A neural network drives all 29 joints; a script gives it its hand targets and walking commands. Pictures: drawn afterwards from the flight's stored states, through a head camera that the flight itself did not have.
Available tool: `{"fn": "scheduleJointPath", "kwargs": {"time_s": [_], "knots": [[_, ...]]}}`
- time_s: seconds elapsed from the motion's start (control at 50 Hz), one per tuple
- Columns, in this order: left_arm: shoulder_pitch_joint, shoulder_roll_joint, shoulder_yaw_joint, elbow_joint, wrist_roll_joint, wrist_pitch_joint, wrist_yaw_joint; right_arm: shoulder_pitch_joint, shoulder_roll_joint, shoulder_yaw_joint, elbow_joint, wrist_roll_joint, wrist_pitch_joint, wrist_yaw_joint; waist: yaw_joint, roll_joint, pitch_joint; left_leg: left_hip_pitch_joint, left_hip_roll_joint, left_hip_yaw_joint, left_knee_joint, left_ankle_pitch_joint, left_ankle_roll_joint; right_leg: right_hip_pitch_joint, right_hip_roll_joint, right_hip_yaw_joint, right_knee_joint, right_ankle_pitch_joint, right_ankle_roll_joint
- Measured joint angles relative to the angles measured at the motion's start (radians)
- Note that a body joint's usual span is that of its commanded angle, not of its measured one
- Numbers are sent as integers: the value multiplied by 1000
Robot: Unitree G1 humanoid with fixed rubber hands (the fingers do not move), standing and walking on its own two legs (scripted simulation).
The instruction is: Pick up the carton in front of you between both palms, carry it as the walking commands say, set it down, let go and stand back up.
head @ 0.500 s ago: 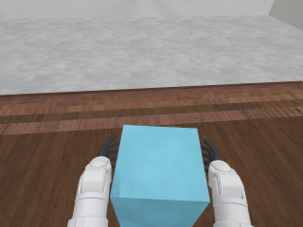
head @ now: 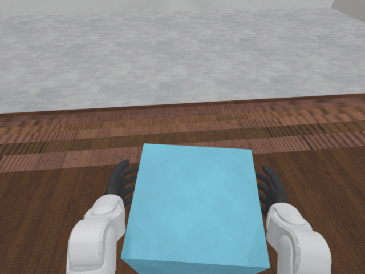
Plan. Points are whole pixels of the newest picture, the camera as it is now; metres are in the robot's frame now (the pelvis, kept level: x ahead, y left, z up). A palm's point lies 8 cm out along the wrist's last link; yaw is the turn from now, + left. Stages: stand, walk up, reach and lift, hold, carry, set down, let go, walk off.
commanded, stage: carry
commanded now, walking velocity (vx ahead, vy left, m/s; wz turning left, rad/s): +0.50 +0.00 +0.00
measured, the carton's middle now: (192, 218) +0.25 -0.01 +0.03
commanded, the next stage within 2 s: none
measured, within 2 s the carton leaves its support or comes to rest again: neither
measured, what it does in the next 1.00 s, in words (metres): walks ahead: left foot, then right foot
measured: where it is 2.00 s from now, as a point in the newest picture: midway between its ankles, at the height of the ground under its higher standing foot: (181, 157)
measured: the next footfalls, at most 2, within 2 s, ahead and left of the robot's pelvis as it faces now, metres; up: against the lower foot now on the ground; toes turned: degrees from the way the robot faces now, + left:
left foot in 0.40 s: +0.40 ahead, +0.13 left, +0.00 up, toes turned +13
right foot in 0.90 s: +0.77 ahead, -0.06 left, +0.00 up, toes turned -10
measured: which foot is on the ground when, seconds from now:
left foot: down 0.00-0.00, up 0.02-0.38, down 0.40-0.90, up 0.92-1.00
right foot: down 0.00-0.40, up 0.42-0.88, down 0.90-1.00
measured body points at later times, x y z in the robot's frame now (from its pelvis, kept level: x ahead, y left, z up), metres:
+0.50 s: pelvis +0.30 +0.05 +0.00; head +0.29 +0.06 +0.45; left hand +0.55 +0.20 +0.06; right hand +0.54 -0.11 +0.07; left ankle +0.36 +0.13 -0.73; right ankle +0.12 -0.07 -0.64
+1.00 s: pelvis +0.63 +0.01 -0.02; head +0.64 +0.00 +0.43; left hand +0.90 +0.18 +0.09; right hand +0.92 -0.13 +0.08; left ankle +0.44 +0.12 -0.63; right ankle +0.73 -0.05 -0.73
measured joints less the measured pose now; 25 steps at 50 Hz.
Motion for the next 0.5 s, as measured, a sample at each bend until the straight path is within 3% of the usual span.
{"fn": "scheduleJointPath", "kwargs": {"time_s": [0.06,0.12,0.24,0.36,0.4,0.44,0.5], "knots": [[24,-1,-20,-5,-9,36,18,27,2,-14,-19,29,44,-23,10,-15,-6,-178,-2,23,388,-19,21,22,-10,-21,51,-51,-42],[53,-3,-10,-31,-21,66,39,26,1,-7,-9,47,68,-33,31,-40,-7,-324,10,62,521,64,30,103,-15,-16,-26,-70,-29],[44,-1,7,-39,-42,79,49,22,2,1,0,50,63,-34,69,-62,-13,-443,29,104,239,229,9,285,-31,2,-187,-84,0],[44,-1,-4,-48,-48,79,47,56,4,3,-40,43,57,-34,65,-65,5,-414,6,175,13,349,34,440,-61,11,-186,-210,59],[49,-1,-7,-64,-42,74,42,57,4,8,-53,42,54,-34,54,-74,19,-357,-16,215,-33,356,54,453,-89,24,-76,-301,79],[45,0,9,-49,-36,67,37,44,4,19,-17,36,38,-33,28,-100,32,-356,-31,238,45,329,99,349,-128,72,216,-329,76],[47,-1,16,-27,-29,64,35,37,3,21,23,34,29,-30,7,-85,63,-292,-27,252,19,262,108,105,-94,149,639,-258,37]]}}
